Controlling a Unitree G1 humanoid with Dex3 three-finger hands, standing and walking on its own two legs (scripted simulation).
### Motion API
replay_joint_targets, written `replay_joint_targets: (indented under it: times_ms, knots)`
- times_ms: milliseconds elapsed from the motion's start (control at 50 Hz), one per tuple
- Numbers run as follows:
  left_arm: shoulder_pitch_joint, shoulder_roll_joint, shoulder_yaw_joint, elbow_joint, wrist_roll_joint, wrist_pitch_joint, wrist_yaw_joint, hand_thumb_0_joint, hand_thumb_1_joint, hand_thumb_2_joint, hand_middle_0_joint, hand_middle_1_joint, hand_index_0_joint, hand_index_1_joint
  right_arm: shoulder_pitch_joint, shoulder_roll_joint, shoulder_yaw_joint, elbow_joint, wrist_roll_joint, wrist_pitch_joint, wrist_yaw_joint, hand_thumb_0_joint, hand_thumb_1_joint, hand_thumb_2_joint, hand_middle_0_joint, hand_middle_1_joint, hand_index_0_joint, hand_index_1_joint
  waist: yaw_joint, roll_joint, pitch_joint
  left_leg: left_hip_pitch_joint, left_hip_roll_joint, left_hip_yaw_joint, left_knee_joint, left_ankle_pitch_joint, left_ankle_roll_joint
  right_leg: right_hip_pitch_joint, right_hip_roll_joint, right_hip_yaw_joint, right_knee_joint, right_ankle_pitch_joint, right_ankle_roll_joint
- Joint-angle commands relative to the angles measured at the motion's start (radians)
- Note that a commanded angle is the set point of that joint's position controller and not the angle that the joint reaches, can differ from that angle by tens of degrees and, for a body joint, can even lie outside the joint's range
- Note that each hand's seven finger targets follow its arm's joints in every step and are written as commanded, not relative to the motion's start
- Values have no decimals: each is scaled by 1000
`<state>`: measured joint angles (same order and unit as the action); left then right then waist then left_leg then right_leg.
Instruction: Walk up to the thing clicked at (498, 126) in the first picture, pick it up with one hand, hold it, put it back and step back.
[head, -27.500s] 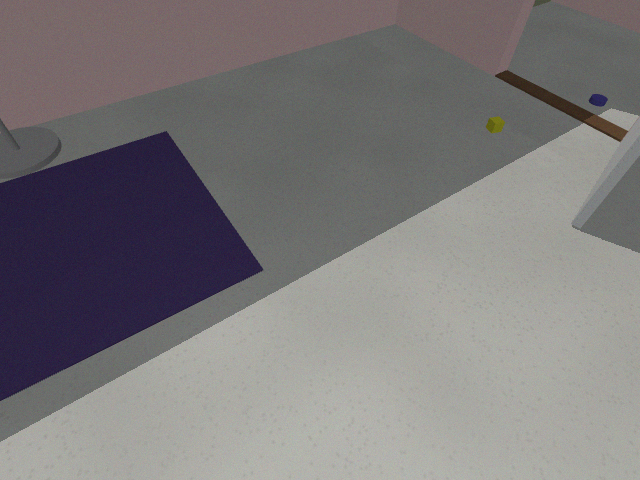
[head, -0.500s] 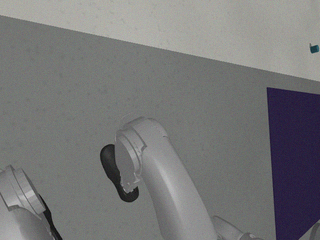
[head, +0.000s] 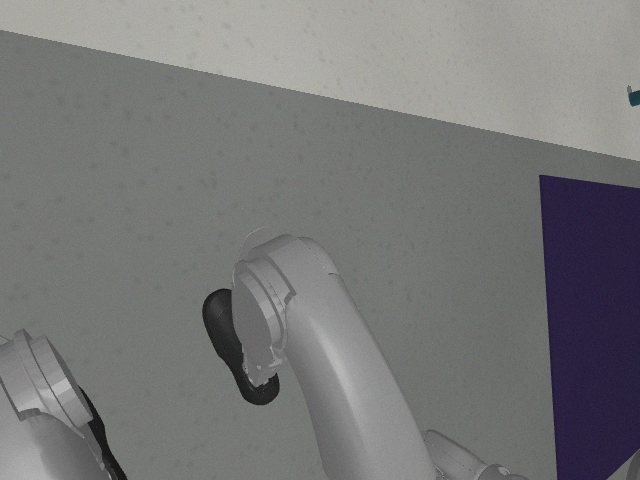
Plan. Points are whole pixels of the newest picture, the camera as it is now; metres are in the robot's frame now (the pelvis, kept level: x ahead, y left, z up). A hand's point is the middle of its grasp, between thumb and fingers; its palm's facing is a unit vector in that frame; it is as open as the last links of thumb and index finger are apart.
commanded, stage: close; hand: left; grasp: from above
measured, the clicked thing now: out of the picture +0.43 +0.38 -0.30
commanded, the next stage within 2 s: settle in 0.14 s
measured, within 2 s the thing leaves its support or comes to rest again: leaves its support in 0.66 s
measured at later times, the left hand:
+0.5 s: hand out of the picture +0.42 +0.37 -0.26, palm faces -0.10 -0.41 -0.91, open 8.6 cm
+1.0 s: hand out of the picture +0.41 +0.38 -0.19, palm faces -0.12 -0.42 -0.90, open 8.4 cm
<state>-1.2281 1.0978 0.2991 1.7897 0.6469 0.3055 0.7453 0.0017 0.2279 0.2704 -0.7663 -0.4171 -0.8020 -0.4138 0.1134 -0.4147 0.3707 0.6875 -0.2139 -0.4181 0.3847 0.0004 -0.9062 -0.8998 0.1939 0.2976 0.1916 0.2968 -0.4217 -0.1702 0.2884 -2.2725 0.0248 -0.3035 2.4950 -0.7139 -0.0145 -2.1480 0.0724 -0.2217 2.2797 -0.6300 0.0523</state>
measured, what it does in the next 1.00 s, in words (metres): stands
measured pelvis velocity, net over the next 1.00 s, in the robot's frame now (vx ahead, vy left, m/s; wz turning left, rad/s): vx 0.01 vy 0.00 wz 0.05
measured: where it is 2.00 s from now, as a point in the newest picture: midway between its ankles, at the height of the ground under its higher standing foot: (178, 412)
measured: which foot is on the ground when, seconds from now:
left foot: down 0.00-1.00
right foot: down 0.00-1.00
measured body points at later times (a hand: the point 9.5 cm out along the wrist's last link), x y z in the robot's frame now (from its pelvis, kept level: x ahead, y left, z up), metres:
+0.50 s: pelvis +0.00 +0.00 +0.00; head +0.30 +0.13 +0.31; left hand +0.42 +0.39 -0.21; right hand +0.02 -0.24 -0.03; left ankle +0.07 +0.13 -0.29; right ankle +0.13 -0.11 -0.29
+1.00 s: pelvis +0.01 +0.00 +0.01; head +0.26 +0.11 +0.36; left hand +0.42 +0.40 -0.14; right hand +0.04 -0.25 -0.06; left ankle +0.07 +0.13 -0.29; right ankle +0.13 -0.11 -0.29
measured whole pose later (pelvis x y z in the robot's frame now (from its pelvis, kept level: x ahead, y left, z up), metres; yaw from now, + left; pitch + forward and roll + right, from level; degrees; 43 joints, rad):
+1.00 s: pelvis +0.01 +0.00 +0.01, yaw +3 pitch +32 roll -12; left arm -1.15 0.85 0.30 1.62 0.69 0.44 0.62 0.03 0.25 0.17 -1.08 -0.29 -0.91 -0.30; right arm 0.18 -0.34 0.19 0.82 -0.15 -0.36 0.37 0.00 -0.91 -0.90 0.19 0.30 0.19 0.30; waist -0.33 -0.03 0.07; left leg -2.30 0.03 -0.22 2.43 -0.71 -0.01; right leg -2.21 0.05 -0.15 2.28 -0.65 0.04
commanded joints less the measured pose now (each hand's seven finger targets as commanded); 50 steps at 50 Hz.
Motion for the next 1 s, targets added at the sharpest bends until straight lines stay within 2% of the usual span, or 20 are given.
replay_joint_targets:
  times_ms: [0,20,40,60,80,180,220,240,320,400,460,480,500,540,620,660,740,840,920,980]
  knots:
    - [-195,158,-36,-83,21,-10,19,0,562,383,-946,-399,-951,-396,228,-339,-85,61,4,-1,-5,0,-890,-897,200,300,200,300,-97,546,-613,447,53,83,-271,172,5,387,18,-75,-200,237,-50]
    - [-180,170,-19,-56,19,-10,22,0,573,397,-952,-410,-957,-407,236,-348,-90,66,5,0,-6,0,-890,-897,200,300,200,300,-90,540,-612,444,55,80,-276,162,5,391,23,-79,-204,229,-50]
    - [-194,158,-30,-77,19,-8,19,0,572,408,-961,-386,-959,-391,224,-337,-84,58,9,-2,-2,0,-888,-897,200,300,200,300,-85,553,-606,458,57,71,-276,172,1,363,15,-82,-189,233,-52]
    - [-194,151,-28,-71,16,-9,21,0,601,388,-976,-389,-979,-389,226,-342,-87,62,7,-1,-1,0,-887,-896,200,300,200,300,-90,561,-604,466,59,65,-288,167,-1,363,16,-87,-186,228,-54]
    - [-187,144,-32,-73,7,-9,21,0,607,447,-1002,-397,-994,-409,226,-347,-88,52,5,-2,-3,0,-890,-897,200,300,200,300,-97,550,-611,472,57,67,-285,175,1,376,20,-84,-192,239,-52]
    - [-192,132,-36,-59,9,-10,31,0,627,458,-1022,-392,-1011,-406,222,-345,-90,60,6,-2,-2,0,-892,-899,199,300,199,300,-92,552,-616,461,58,70,-274,185,0,380,18,-83,-192,251,-52]
    - [-209,130,-43,-76,7,-12,25,0,647,466,-1036,-389,-1024,-405,233,-341,-87,56,6,1,0,0,-888,-897,200,300,199,300,-101,563,-612,471,56,68,-281,196,-2,374,15,-85,-190,253,-53]
    - [-187,127,-40,-56,9,-11,22,0,660,446,-1049,-469,-1063,-464,231,-342,-92,66,4,0,-2,0,-907,-900,200,300,200,300,-99,553,-600,459,55,70,-285,180,-1,369,17,-86,-189,244,-53]
    - [-200,132,-41,-76,2,-12,16,0,794,528,-1165,-482,-1169,-483,231,-340,-90,62,6,1,-2,0,-907,-900,200,300,200,300,-93,572,-618,481,55,65,-291,187,-5,369,16,-85,-181,250,-55]
    - [-222,133,-35,-112,-9,3,21,0,829,521,-1187,-481,-1193,-480,239,-335,-89,56,10,6,4,0,-906,-900,200,300,200,300,-80,586,-650,496,56,76,-280,225,-4,377,12,-79,-187,274,-53]
    - [-221,148,-11,-129,-17,11,32,0,853,565,-1214,-490,-1212,-496,255,-342,-101,58,11,8,2,0,-908,-901,200,300,200,300,-72,594,-689,500,56,83,-288,219,-3,417,17,-72,-198,278,-53]
    - [-224,145,-5,-135,-18,18,35,0,849,576,-1212,-495,-1209,-503,249,-335,-103,60,13,10,2,0,-909,-902,200,300,200,300,-58,600,-697,502,57,87,-284,224,-5,410,15,-71,-196,281,-53]
    - [-252,156,-8,-172,-7,24,35,0,858,564,-1215,-484,-1213,-490,244,-324,-102,65,15,11,4,0,-907,-901,200,300,200,300,-50,632,-712,526,58,87,-287,232,-8,385,10,-70,-193,278,-55]
    - [-250,151,-9,-192,-13,38,26,0,871,563,-1229,-474,-1225,-482,248,-323,-112,64,18,15,1,0,-907,-901,200,300,200,300,-48,637,-725,523,56,98,-293,230,-8,394,10,-63,-199,277,-54]
    - [-279,185,7,-295,41,63,22,0,886,432,-1222,-410,-1234,-401,264,-303,-138,84,24,31,4,0,-904,-899,200,300,200,300,-12,715,-800,564,56,115,-310,266,-14,390,8,-47,-188,298,-63]
    - [-255,173,18,-344,63,83,17,0,898,399,-1221,-392,-1239,-377,269,-292,-159,89,34,41,10,0,-897,-897,200,300,200,300,13,751,-843,592,57,118,-318,285,-17,371,6,-44,-186,299,-69]
    - [-211,81,20,-340,60,122,-13,0,930,401,-1267,-324,-1274,-321,284,-277,-211,107,52,57,9,0,-892,-896,200,299,199,299,34,731,-865,571,51,131,-330,270,-13,328,9,-36,-188,281,-75]
    - [-187,-33,-20,-301,52,133,-71,0,962,440,-1299,-338,-1302,-340,309,-238,-238,151,66,64,-5,0,-891,-895,200,299,199,299,43,633,-842,486,36,153,-333,239,4,292,13,-13,-200,252,-74]
    - [-218,-67,-46,-300,77,120,-99,0,915,422,-1282,-320,-1280,-328,327,-224,-258,186,73,57,-18,0,-895,-897,200,300,200,300,36,577,-837,456,25,158,-330,204,16,261,10,5,-209,215,-71]
    - [-252,-57,-31,-305,85,112,-98,0,885,470,-1252,-372,-1252,-377,341,-224,-273,203,72,51,-26,0,-893,-897,200,300,200,300,51,579,-861,485,22,162,-353,174,11,248,4,9,-209,176,-75]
